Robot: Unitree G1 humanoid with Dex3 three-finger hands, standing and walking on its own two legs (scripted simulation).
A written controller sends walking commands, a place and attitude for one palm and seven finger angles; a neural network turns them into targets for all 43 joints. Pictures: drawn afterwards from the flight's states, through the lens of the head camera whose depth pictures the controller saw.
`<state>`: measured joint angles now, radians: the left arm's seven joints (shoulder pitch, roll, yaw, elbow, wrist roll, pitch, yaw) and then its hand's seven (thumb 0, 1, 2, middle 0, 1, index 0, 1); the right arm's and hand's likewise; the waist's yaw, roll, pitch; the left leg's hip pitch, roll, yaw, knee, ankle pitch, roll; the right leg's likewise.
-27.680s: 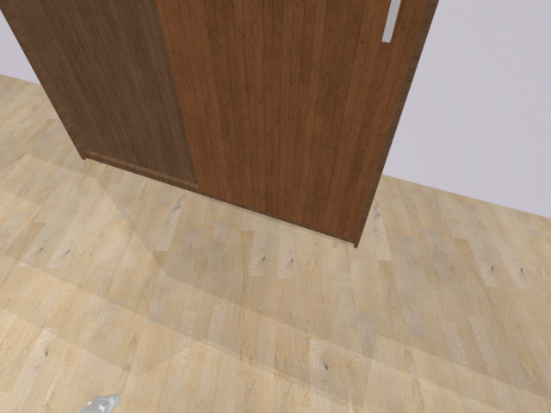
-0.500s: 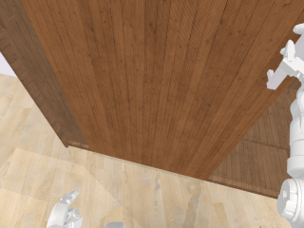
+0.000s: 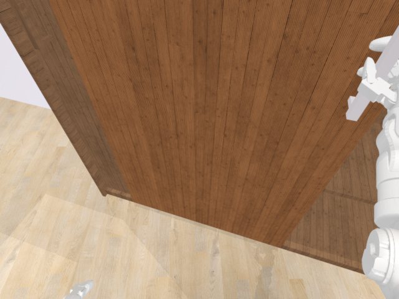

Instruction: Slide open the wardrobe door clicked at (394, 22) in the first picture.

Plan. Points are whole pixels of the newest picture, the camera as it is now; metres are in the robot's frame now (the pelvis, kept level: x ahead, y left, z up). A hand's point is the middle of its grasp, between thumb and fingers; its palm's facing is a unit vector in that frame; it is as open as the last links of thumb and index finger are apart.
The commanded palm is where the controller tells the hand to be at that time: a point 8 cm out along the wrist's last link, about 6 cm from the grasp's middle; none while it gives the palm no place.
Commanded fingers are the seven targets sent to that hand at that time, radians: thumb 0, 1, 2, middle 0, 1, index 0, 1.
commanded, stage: stop walking and hold the door there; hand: right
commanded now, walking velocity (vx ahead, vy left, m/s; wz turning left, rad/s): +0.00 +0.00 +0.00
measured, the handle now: (387, 50) +0.49 -0.26 +0.28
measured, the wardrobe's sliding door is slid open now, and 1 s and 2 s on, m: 0.58 0.58 0.58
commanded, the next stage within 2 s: loosen the grip on the handle in 0.36 s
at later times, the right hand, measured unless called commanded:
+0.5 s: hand (368, 79) +0.45 -0.23 +0.24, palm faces +0.27 +0.95 -0.17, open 5.8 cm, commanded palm +0.41 -0.27 +0.24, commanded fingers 0.00 -0.54 -0.73 0.45 1.40 0.45 1.40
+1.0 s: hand (366, 82) +0.45 -0.23 +0.24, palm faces +0.27 +0.95 -0.17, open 13.9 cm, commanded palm +0.41 -0.27 +0.25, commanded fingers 0.00 0.55 -0.20 0.25 1.15 0.25 1.15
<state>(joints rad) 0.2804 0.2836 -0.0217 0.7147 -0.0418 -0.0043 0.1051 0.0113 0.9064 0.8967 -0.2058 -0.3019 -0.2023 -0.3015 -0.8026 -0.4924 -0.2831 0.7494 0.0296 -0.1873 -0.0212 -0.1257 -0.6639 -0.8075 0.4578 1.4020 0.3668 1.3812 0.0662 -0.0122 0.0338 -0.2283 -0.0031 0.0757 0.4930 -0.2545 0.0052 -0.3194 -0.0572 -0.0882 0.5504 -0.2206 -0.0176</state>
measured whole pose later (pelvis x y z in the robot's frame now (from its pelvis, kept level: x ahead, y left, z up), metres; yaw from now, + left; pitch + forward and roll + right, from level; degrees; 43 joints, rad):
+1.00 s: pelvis -0.01 +0.01 +0.00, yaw +1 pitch +3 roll +1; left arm 0.34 0.27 -0.02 0.73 -0.03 -0.16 0.08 0.01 0.91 0.90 -0.21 -0.30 -0.20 -0.30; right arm -0.84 -0.52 -0.33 0.78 0.00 -0.18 0.04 -0.01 0.49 -0.23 0.43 1.27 0.30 1.25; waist 0.05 0.01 -0.02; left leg -0.34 -0.01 0.05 0.54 -0.26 0.02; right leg -0.40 -0.04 -0.07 0.54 -0.20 -0.02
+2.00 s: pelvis +0.02 +0.00 +0.00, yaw +2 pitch +4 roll +1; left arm 0.36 0.28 -0.03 0.67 -0.05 -0.09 0.12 0.01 0.91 0.90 -0.21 -0.30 -0.20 -0.30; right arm -0.55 -0.59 -0.50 0.52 0.17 -0.10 0.25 -0.01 0.55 -0.20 0.27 1.16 0.26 1.16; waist 0.03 -0.02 -0.06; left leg -0.31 0.00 0.04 0.53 -0.29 0.00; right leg -0.39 -0.03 -0.07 0.57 -0.26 -0.03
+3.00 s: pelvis +0.01 +0.02 +0.00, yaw -1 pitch -5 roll +0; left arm 0.18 0.27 -0.08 0.64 -0.10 -0.16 0.12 0.02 0.91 0.90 -0.21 -0.30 -0.20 -0.30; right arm -0.06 -0.44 -0.50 -0.08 0.34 0.42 0.24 -0.01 0.54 -0.21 0.25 1.15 0.25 1.15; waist -0.08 -0.05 -0.07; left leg -0.11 -0.01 0.09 0.47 -0.28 0.04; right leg -0.19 -0.03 -0.02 0.49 -0.21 0.01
